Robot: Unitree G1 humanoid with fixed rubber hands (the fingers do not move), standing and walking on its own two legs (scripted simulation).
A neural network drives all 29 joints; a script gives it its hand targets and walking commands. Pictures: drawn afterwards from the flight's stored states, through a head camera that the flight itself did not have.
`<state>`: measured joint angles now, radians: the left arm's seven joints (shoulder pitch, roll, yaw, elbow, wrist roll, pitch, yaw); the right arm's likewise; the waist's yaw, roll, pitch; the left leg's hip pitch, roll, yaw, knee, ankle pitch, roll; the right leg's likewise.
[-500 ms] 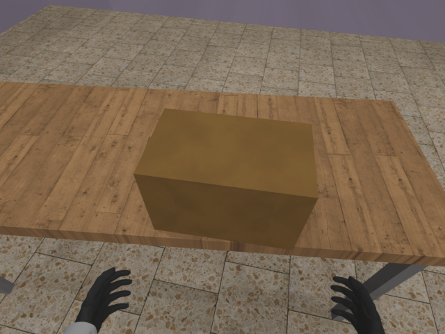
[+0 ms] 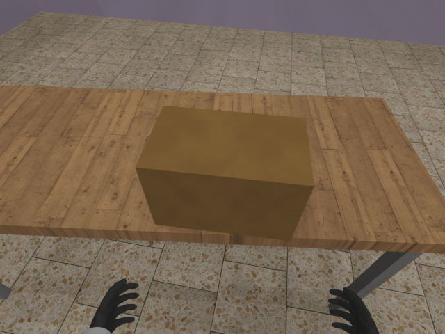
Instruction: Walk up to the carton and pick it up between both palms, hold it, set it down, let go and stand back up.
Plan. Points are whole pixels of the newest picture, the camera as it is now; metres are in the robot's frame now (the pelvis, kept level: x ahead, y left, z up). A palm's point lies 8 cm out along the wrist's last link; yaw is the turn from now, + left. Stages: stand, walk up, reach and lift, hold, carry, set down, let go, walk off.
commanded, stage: set down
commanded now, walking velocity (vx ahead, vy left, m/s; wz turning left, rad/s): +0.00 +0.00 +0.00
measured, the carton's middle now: (227, 173) +0.41 +0.04 +0.04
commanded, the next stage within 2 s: let go in 0.06 s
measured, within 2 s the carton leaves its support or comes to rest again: neither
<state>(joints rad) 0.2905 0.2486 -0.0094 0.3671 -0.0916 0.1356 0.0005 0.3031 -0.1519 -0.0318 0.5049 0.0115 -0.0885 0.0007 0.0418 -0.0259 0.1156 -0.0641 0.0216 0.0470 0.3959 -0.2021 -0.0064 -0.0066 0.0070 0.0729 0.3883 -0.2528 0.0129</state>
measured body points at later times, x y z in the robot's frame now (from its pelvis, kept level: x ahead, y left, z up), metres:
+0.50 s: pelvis +0.00 -0.01 +0.00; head +0.00 +0.00 +0.45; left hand +0.15 +0.22 -0.10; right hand +0.16 -0.23 -0.10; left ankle +0.02 +0.12 -0.74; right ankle -0.02 -0.13 -0.74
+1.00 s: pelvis +0.01 -0.01 +0.00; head -0.01 -0.01 +0.45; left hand +0.08 +0.30 -0.12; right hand +0.09 -0.30 -0.13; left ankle +0.02 +0.12 -0.74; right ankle -0.02 -0.13 -0.74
